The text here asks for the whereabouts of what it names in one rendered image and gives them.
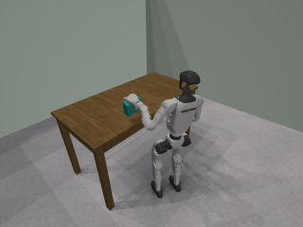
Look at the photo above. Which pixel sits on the sponge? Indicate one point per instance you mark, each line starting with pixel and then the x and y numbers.
pixel 128 108

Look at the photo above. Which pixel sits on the robot right upper arm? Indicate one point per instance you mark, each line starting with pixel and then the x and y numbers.
pixel 199 108

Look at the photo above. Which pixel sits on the robot left thigh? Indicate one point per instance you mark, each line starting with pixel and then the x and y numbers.
pixel 158 148

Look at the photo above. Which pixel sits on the table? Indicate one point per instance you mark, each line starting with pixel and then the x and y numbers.
pixel 99 121

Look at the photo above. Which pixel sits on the robot left upper arm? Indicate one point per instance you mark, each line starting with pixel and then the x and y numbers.
pixel 167 107

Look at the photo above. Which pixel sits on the right robot foot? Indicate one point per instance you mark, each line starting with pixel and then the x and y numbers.
pixel 176 187

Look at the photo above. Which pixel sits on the left robot forearm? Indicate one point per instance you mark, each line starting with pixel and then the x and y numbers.
pixel 146 118

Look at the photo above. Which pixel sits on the robot left hand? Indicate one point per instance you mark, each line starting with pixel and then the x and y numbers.
pixel 132 98

